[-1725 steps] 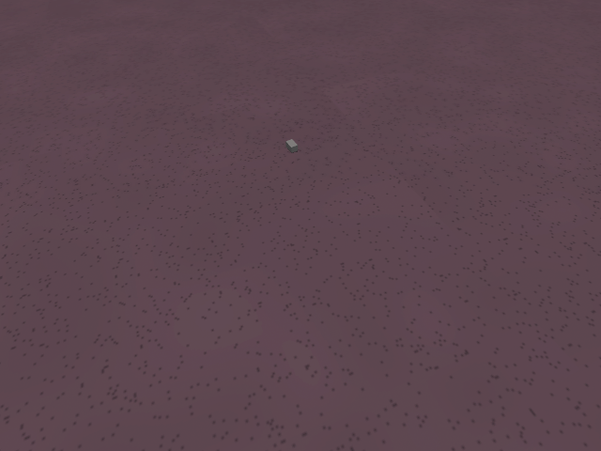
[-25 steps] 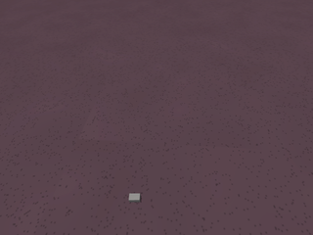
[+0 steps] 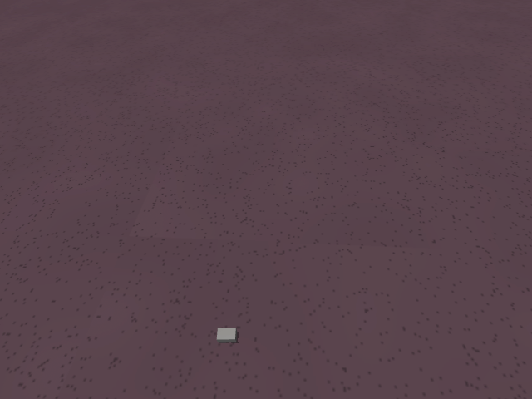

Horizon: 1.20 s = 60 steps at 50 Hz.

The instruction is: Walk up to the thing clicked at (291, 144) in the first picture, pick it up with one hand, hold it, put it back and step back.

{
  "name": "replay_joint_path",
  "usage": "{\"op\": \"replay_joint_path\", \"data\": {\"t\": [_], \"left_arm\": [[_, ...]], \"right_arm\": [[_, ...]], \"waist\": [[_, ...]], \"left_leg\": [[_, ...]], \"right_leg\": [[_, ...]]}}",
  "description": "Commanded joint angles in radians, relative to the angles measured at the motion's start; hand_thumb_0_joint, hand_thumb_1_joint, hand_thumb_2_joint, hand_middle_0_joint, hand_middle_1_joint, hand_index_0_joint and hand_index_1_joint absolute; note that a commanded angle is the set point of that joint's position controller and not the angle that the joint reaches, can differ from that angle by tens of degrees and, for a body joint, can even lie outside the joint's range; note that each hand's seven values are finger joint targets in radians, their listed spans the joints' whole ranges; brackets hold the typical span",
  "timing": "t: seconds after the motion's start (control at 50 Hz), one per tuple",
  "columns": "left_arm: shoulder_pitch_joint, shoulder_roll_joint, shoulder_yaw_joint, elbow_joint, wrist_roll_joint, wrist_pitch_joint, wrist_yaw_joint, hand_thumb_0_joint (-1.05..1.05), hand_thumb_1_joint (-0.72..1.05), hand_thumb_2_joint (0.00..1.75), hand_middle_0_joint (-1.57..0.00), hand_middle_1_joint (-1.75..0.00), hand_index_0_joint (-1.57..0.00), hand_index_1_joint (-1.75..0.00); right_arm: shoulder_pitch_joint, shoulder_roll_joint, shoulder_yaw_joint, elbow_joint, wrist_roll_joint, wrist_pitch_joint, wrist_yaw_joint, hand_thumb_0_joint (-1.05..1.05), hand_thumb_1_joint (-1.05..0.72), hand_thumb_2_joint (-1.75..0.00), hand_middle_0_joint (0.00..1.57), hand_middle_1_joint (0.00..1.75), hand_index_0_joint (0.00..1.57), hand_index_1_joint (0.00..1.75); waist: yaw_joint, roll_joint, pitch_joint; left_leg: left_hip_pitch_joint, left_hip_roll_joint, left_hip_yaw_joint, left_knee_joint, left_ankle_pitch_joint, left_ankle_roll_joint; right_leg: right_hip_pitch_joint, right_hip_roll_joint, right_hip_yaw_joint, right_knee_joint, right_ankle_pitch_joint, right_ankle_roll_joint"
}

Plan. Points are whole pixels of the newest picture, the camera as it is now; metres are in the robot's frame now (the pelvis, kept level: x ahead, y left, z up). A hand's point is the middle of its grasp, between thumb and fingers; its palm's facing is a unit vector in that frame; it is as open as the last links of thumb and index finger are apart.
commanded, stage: stand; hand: left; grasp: from above
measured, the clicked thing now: (227, 335) +0.46 +0.23 -0.76
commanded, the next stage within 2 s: step back in 0.78 s
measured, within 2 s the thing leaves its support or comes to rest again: neither
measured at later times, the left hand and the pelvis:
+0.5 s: hand out of the picture +0.08 +0.24 -0.16, palm faces +0.00 -0.94 -0.34, open 7.4 cm; pelvis +0.00 +0.00 +0.00, yaw +0 degrees
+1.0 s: hand out of the picture +0.08 +0.28 -0.17, palm faces -0.03 -0.93 -0.37, open 7.4 cm; pelvis -0.03 +0.02 -0.02, yaw -1 degrees
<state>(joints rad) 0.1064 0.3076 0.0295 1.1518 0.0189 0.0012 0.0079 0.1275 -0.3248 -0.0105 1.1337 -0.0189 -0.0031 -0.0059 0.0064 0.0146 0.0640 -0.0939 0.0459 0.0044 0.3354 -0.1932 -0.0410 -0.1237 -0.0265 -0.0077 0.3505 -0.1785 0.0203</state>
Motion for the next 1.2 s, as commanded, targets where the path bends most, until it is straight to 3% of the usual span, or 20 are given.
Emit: {"op": "replay_joint_path", "data": {"t": [0.0,0.26,0.44,0.7,0.74,0.76,0.8,0.84,0.88,0.9,0.94,0.96,0.98,1.0,1.02,1.04,1.06,1.08,1.12,1.18], "left_arm": [[-0.033,0.206,0.034,-0.055,-0.005,-0.024,0.011,0.0,0.9,0.9,-0.2,-0.3,-0.2,-0.3],[-0.04,0.217,0.033,-0.067,-0.005,-0.029,0.01,0.0,0.9,0.9,-0.2,-0.3,-0.2,-0.3],[-0.047,0.23,0.035,-0.069,-0.007,-0.028,0.009,0.0,0.9,0.9,-0.2,-0.3,-0.2,-0.3],[-0.04,0.231,0.028,-0.079,-0.007,-0.033,0.007,0.0,0.9,0.9,-0.2,-0.3,-0.2,-0.3],[-0.033,0.232,0.029,-0.077,-0.006,-0.034,0.007,0.0,0.9,0.9,-0.2,-0.3,-0.2,-0.3],[-0.034,0.316,0.068,-0.112,-0.024,-0.023,0.011,0.0,0.9,0.9,-0.2,-0.3,-0.2,-0.3],[-0.008,0.313,0.073,-0.143,-0.029,-0.018,0.017,0.0,0.9,0.9,-0.2,-0.3,-0.2,-0.3],[-0.025,0.318,0.078,-0.184,-0.024,-0.01,0.019,0.0,0.9,0.9,-0.2,-0.3,-0.2,-0.3],[-0.048,0.336,0.083,-0.22,-0.015,-0.002,0.019,0.0,0.9,0.9,-0.2,-0.3,-0.2,-0.3],[-0.066,0.343,0.086,-0.244,-0.009,0.002,0.019,0.0,0.9,0.9,-0.2,-0.3,-0.2,-0.3],[-0.109,0.353,0.087,-0.282,0.003,0.012,0.019,0.0,0.9,0.9,-0.2,-0.3,-0.2,-0.3],[-0.136,0.348,0.084,-0.301,0.006,0.016,0.019,0.0,0.9,0.9,-0.2,-0.3,-0.2,-0.3],[-0.132,0.325,0.076,-0.311,0.002,0.021,0.019,0.0,0.9,0.9,-0.2,-0.3,-0.2,-0.3],[-0.118,0.282,0.066,-0.321,-0.007,0.029,0.021,0.0,0.9,0.9,-0.2,-0.3,-0.2,-0.3],[-0.109,0.233,0.058,-0.329,-0.013,0.037,0.026,0.0,0.9,0.9,-0.2,-0.3,-0.2,-0.3],[-0.057,0.234,0.06,-0.328,-0.004,0.044,0.037,0.0,0.9,0.9,-0.2,-0.3,-0.2,-0.3],[-0.048,0.242,0.061,-0.317,-0.002,0.047,0.043,0.0,0.9,0.9,-0.2,-0.3,-0.2,-0.3],[-0.039,0.25,0.066,-0.31,-0.004,0.048,0.046,0.0,0.9,0.9,-0.2,-0.3,-0.2,-0.3],[0.029,0.257,0.069,-0.296,-0.016,0.047,0.038,0.0,0.9,0.9,-0.2,-0.3,-0.2,-0.3],[0.039,0.263,0.083,-0.329,-0.001,0.041,0.028,0.0,0.9,0.9,-0.2,-0.3,-0.2,-0.3]], "right_arm": [[-0.036,-0.198,-0.034,-0.053,0.0,-0.021,-0.013,0.0,-0.9,-0.9,0.2,0.3,0.2,0.3],[-0.037,-0.211,-0.038,-0.055,0.0,-0.02,-0.011,0.0,-0.9,-0.9,0.2,0.3,0.2,0.3],[-0.042,-0.201,-0.034,-0.058,0.0,-0.02,-0.008,0.0,-0.9,-0.9,0.2,0.3,0.2,0.3],[-0.039,-0.215,-0.04,-0.059,0.002,-0.021,-0.005,0.0,-0.9,-0.9,0.2,0.3,0.2,0.3],[-0.044,-0.214,-0.039,-0.059,0.002,-0.02,-0.004,0.0,-0.9,-0.9,0.2,0.3,0.2,0.3],[-0.075,-0.262,-0.055,-0.083,0.014,-0.001,0.0,0.0,-0.9,-0.9,0.2,0.3,0.2,0.3],[-0.046,-0.239,-0.056,-0.107,0.026,0.011,0.001,0.0,-0.9,-0.9,0.2,0.3,0.2,0.3],[-0.025,-0.241,-0.065,-0.125,0.025,0.022,0.002,0.0,-0.9,-0.9,0.2,0.3,0.2,0.3],[-0.009,-0.229,-0.07,-0.144,0.024,0.034,0.004,0.0,-0.9,-0.9,0.2,0.3,0.2,0.3],[0.011,-0.225,-0.072,-0.152,0.022,0.039,0.007,0.0,-0.9,-0.9,0.2,0.3,0.2,0.3],[0.059,-0.221,-0.085,-0.162,0.016,0.048,0.013,0.0,-0.9,-0.9,0.2,0.3,0.2,0.3],[0.097,-0.217,-0.088,-0.166,0.016,0.047,0.015,0.0,-0.9,-0.9,0.2,0.3,0.2,0.3],[0.107,-0.229,-0.091,-0.168,0.015,0.041,0.014,0.0,-0.9,-0.9,0.2,0.3,0.2,0.3],[0.094,-0.277,-0.101,-0.179,0.0,0.032,0.009,0.0,-0.9,-0.9,0.2,0.3,0.2,0.3],[0.075,-0.354,-0.121,-0.189,-0.01,0.022,0.007,0.0,-0.9,-0.9,0.2,0.3,0.2,0.3],[0.063,-0.387,-0.129,-0.21,-0.016,0.012,0.001,0.0,-0.9,-0.9,0.2,0.3,0.2,0.3],[0.05,-0.395,-0.134,-0.228,-0.015,0.011,-0.001,0.0,-0.9,-0.9,0.2,0.3,0.2,0.3],[0.008,-0.36,-0.126,-0.244,-0.014,0.009,-0.008,0.0,-0.9,-0.9,0.2,0.3,0.2,0.3],[-0.059,-0.301,-0.111,-0.278,-0.02,0.005,-0.019,0.0,-0.9,-0.9,0.2,0.3,0.2,0.3],[0.009,-0.284,-0.113,-0.295,-0.008,0.002,-0.028,0.0,-0.9,-0.9,0.2,0.3,0.2,0.3]], "waist": [[-0.001,-0.002,-0.061],[-0.008,-0.01,-0.094],[-0.005,-0.011,-0.06],[-0.009,-0.01,-0.078],[-0.007,-0.013,-0.089],[-0.005,-0.038,0.01],[-0.011,-0.052,-0.054],[-0.021,-0.086,-0.12],[-0.023,-0.134,-0.136],[-0.026,-0.179,-0.138],[-0.044,-0.221,-0.128],[-0.065,-0.232,-0.125],[-0.066,-0.184,-0.124],[-0.065,-0.01,-0.095],[-0.055,0.177,-0.06],[-0.039,0.151,-0.095],[-0.05,0.178,-0.116],[-0.031,0.153,-0.096],[0.021,0.134,-0.097],[-0.008,0.109,-0.129]], "left_leg": [[-0.017,0.081,-0.064,-0.056,0.089,0.046],[0.009,0.087,-0.056,-0.041,0.158,0.048],[-0.013,0.084,-0.058,-0.066,0.091,0.042],[0.003,0.089,-0.056,-0.057,0.106,0.046],[0.012,0.091,-0.057,-0.05,0.117,0.048],[-0.068,0.071,-0.063,0.053,0.234,0.066],[-0.052,0.049,-0.032,0.143,0.255,0.068],[-0.052,0.015,-0.01,0.239,0.178,0.071],[-0.085,-0.041,0.008,0.337,0.05,0.066],[-0.092,-0.062,0.016,0.396,-0.072,0.067],[-0.069,-0.074,-0.013,0.48,-0.266,0.082],[-0.068,-0.061,-0.02,0.428,-0.23,0.087],[-0.074,-0.034,-0.037,0.313,-0.071,0.092],[-0.122,0.092,-0.163,0.112,0.178,0.119],[-0.074,0.238,-0.367,0.0,0.4,0.165],[-0.051,0.301,-0.383,0.041,0.57,0.231],[-0.069,0.333,-0.425,0.03,0.565,0.255],[-0.084,0.312,-0.38,0.045,0.541,0.272],[-0.027,0.207,-0.227,0.122,0.554,0.233],[0.072,0.222,-0.224,0.151,0.541,0.268]], "right_leg": [[0.015,-0.093,0.073,-0.055,0.121,-0.027],[0.028,-0.102,0.076,-0.048,0.212,-0.029],[0.014,-0.098,0.079,-0.059,0.13,-0.029],[0.013,-0.101,0.084,-0.059,0.156,-0.034],[0.022,-0.103,0.083,-0.052,0.178,-0.034],[-0.059,-0.095,0.107,0.023,0.362,-0.037],[-0.052,-0.113,0.12,0.049,0.436,-0.076],[-0.073,-0.152,0.162,0.041,0.402,-0.129],[-0.1,-0.207,0.217,0.026,0.373,-0.187],[-0.131,-0.242,0.247,0.023,0.354,-0.214],[-0.235,-0.273,0.245,0.048,0.28,-0.243],[-0.24,-0.257,0.222,0.091,0.267,-0.224],[-0.22,-0.202,0.183,0.175,0.252,-0.181],[-0.235,-0.071,0.098,0.33,0.111,-0.108],[-0.354,0.114,0.064,0.504,-0.23,-0.055],[-0.379,0.134,0.156,0.634,-0.44,-0.048],[-0.377,0.146,0.207,0.738,-0.473,-0.048],[-0.38,0.137,0.233,0.823,-0.433,-0.053],[-0.428,0.13,0.236,0.879,-0.327,-0.044],[-0.433,0.119,0.203,0.855,-0.311,-0.007]]}}
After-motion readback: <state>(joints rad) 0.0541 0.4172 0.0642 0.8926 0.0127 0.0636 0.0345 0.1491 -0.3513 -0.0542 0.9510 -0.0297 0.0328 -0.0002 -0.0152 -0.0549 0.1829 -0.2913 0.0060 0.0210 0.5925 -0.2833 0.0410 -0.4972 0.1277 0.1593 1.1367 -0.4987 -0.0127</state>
